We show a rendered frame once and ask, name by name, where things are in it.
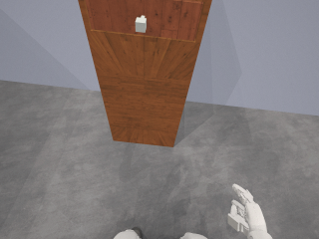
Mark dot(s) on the robot left foot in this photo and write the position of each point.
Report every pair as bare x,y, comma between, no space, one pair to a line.
138,231

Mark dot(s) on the cabinet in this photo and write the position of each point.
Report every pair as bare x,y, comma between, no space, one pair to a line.
144,80

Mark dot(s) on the drawer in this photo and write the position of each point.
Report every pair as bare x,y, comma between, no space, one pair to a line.
175,19

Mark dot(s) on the right robot hand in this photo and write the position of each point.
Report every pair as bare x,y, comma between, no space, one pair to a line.
249,217

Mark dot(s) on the handle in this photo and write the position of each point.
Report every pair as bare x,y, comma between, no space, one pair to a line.
141,24

